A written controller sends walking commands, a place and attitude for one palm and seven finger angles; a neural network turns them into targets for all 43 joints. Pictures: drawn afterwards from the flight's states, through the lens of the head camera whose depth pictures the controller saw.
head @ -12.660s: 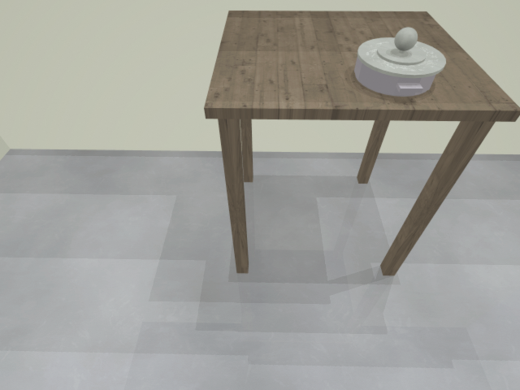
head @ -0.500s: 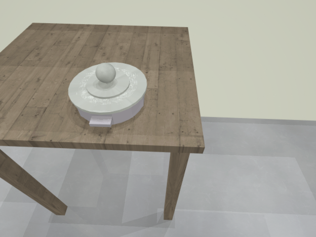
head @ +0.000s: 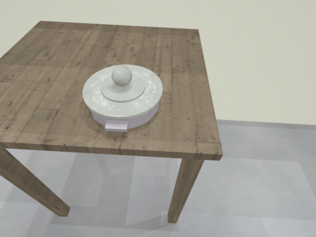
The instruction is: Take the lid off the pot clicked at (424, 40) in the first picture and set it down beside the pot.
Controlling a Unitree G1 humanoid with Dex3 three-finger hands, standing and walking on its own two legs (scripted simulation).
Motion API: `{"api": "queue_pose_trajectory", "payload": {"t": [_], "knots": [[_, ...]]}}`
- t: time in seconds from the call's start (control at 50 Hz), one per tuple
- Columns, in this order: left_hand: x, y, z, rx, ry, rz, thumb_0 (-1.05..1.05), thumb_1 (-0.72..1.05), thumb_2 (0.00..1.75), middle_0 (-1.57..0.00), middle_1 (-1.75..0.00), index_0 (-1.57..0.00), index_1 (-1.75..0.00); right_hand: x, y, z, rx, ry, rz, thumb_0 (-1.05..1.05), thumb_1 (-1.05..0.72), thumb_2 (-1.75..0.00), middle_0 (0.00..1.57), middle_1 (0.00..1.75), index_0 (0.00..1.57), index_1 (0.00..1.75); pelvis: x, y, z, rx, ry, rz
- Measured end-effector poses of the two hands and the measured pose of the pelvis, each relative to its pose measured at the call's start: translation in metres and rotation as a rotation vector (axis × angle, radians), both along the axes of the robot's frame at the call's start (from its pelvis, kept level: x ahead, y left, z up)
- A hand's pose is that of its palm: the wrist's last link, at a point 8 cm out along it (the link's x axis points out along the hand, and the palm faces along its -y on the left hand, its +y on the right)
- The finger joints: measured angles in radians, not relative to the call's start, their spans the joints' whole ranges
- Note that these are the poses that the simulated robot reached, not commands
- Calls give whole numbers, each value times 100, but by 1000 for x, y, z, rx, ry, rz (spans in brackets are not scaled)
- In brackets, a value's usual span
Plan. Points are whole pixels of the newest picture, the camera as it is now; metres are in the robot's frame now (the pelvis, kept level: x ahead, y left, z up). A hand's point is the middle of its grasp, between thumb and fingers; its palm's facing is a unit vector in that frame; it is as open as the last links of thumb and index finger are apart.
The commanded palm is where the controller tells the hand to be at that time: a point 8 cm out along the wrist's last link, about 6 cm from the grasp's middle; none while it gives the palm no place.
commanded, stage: come to a stop and stand still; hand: left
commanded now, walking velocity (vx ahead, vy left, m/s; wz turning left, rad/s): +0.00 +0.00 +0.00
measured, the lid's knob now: (121, 75) +0.45 +0.13 +0.17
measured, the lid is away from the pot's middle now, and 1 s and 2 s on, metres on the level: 0.00 0.00 0.00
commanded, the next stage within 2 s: look again from close up in 0.42 s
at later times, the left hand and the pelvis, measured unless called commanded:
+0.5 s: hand out of the picture +0.03 +0.19 -0.18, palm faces +0.03 -0.98 -0.21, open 7.4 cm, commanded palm none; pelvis +0.00 +0.01 +0.00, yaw +0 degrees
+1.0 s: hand out of the picture +0.01 +0.18 -0.18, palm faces +0.03 -0.98 -0.19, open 7.3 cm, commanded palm none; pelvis -0.01 +0.01 +0.00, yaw +0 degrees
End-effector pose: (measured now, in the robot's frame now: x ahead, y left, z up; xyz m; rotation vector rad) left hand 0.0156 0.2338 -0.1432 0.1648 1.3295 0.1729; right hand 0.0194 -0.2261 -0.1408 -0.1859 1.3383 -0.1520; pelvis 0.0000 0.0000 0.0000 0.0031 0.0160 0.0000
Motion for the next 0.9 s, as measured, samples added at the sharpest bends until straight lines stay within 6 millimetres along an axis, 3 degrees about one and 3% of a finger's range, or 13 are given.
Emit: {"api": "queue_pose_trajectory", "payload": {"t": [0.36, 0.9], "knots": [[15, 7, 0, -5, -15, -12, 1, 91, 90, -20, -30, -20, -30, -13, 13, -2, 7, 37, -30, 1, -91, -90, 20, 30, 20, 30, 3, 10, 0, 0, -4, -6], [-8, 0, -2, -24, 17, 7, 1, 92, 90, -20, -30, -20, -30, -17, 10, 2, 0, 37, -32, 1, -91, -90, 20, 30, 20, 30, -4, 8, 2, -5, -9, -4]]}}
